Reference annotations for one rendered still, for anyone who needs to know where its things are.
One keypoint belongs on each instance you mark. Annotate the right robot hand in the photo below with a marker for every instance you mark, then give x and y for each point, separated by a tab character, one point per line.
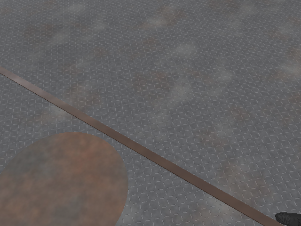
289	219

